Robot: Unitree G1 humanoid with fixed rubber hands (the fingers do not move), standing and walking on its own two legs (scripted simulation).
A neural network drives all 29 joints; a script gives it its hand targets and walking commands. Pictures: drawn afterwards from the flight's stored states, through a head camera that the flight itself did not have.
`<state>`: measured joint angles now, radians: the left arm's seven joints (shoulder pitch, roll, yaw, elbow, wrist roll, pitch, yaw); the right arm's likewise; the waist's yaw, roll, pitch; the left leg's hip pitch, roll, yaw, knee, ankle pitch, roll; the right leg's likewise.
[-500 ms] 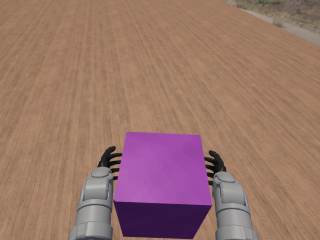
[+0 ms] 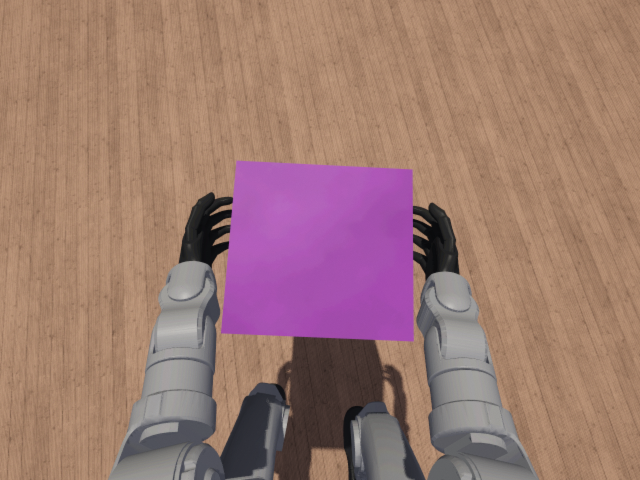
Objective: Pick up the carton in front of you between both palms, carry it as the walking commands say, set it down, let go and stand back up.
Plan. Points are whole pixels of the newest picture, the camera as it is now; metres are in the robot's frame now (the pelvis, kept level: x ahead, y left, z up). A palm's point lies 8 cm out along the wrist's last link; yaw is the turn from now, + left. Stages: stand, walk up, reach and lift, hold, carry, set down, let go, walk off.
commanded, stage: set down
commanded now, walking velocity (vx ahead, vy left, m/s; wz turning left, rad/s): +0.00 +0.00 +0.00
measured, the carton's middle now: (318, 263) +0.41 +0.04 -0.15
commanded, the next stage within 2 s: none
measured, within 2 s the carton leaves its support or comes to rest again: rests again in 1.76 s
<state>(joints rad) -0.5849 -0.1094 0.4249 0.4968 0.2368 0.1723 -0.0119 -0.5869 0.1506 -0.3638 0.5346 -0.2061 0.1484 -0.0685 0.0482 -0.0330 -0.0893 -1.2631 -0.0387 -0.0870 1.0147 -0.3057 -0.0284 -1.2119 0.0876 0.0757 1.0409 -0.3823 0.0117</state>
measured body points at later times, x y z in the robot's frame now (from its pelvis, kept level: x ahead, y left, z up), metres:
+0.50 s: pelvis -0.03 +0.01 -0.13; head +0.23 +0.03 +0.23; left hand +0.42 +0.20 -0.23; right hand +0.46 -0.10 -0.23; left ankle +0.07 +0.13 -0.65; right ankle +0.04 -0.12 -0.65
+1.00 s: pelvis -0.05 +0.00 -0.24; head +0.28 +0.02 +0.06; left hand +0.44 +0.22 -0.38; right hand +0.50 -0.08 -0.38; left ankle +0.07 +0.13 -0.65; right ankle +0.04 -0.12 -0.65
